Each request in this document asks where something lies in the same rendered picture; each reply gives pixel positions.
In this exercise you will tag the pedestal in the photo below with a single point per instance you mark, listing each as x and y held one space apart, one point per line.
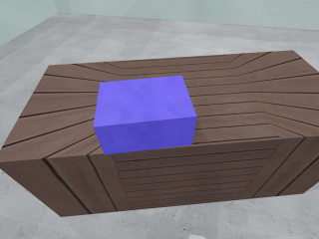
256 135

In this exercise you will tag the carton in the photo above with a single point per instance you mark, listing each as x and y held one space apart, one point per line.
144 114

